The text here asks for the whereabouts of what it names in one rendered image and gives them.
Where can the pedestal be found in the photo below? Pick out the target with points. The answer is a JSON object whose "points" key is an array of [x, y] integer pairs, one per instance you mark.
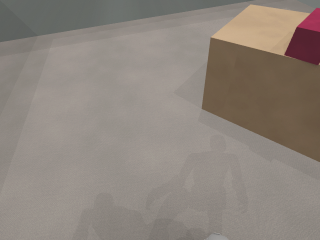
{"points": [[252, 83]]}

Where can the carton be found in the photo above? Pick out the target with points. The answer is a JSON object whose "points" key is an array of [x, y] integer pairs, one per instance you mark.
{"points": [[305, 42]]}

